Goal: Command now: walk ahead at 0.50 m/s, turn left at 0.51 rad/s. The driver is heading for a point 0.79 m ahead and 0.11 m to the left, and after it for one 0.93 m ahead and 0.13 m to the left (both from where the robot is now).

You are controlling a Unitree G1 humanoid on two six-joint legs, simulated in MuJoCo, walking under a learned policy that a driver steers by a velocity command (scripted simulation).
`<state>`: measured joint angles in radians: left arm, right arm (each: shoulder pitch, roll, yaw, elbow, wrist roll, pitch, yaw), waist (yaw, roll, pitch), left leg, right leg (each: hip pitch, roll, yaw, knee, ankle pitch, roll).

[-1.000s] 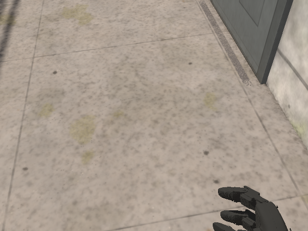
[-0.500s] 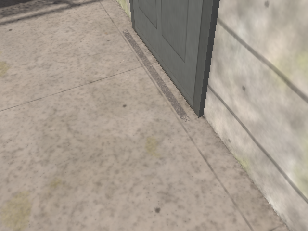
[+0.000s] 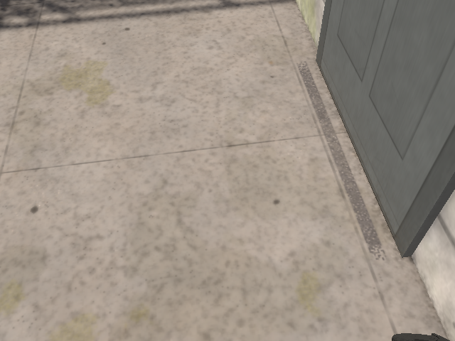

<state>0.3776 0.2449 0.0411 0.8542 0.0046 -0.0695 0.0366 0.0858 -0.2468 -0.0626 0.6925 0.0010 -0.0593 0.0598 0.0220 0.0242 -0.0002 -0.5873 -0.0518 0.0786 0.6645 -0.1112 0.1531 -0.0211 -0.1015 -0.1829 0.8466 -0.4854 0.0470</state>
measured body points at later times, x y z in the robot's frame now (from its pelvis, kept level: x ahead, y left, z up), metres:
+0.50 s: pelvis +0.29 -0.01 +0.02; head +0.31 -0.01 +0.47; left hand +0.43 +0.28 -0.05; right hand +0.44 -0.26 -0.10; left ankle +0.13 +0.06 -0.67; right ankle +0.41 -0.10 -0.70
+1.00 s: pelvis +0.50 +0.12 +0.02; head +0.52 +0.14 +0.47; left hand +0.39 +0.36 -0.12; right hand +0.78 -0.01 -0.05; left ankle +0.52 +0.23 -0.70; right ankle +0.44 -0.08 -0.63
